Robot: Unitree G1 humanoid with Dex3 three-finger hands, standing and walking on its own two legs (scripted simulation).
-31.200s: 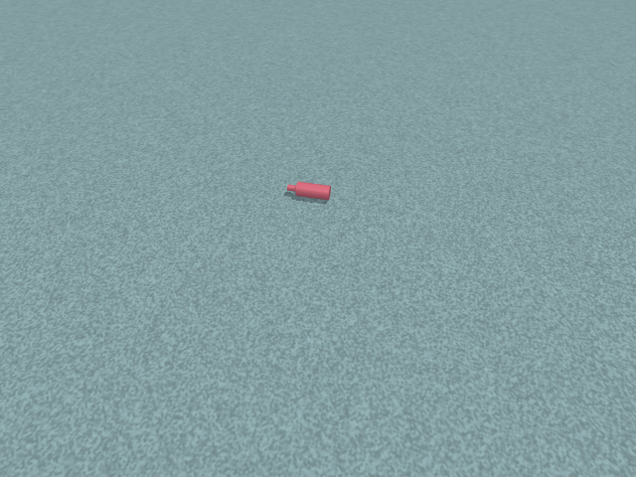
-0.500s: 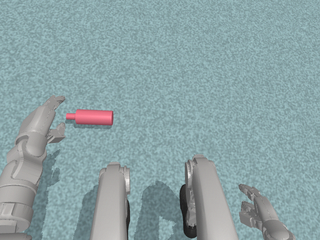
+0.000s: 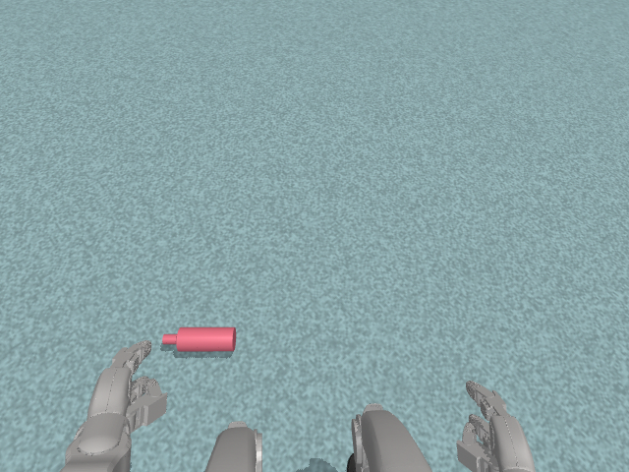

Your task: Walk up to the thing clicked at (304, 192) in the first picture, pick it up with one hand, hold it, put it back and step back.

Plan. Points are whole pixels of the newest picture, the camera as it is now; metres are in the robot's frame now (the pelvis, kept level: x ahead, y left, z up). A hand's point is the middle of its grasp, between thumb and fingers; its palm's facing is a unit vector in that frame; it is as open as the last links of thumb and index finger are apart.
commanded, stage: home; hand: left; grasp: from above
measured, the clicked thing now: (199, 339) +0.51 +0.26 -0.62
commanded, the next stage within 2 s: none
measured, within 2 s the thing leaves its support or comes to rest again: neither
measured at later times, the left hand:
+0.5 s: hand (127, 445) +0.18 +0.19 +0.01, palm faces +0.08 -0.98 -0.20, open 7.4 cm
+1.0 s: hand (127, 422) +0.20 +0.19 +0.01, palm faces +0.06 -0.98 -0.21, open 7.4 cm
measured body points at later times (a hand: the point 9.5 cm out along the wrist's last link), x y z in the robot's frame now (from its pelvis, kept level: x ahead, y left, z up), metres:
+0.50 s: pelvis +0.03 +0.00 +0.06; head +0.04 +0.01 +0.51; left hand +0.18 +0.24 +0.03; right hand +0.21 -0.23 +0.00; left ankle +0.03 +0.14 -0.62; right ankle +0.06 -0.14 -0.62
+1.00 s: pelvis +0.04 +0.01 +0.06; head +0.06 +0.01 +0.51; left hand +0.20 +0.24 +0.03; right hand +0.20 -0.23 -0.01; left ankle +0.03 +0.14 -0.62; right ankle +0.06 -0.14 -0.62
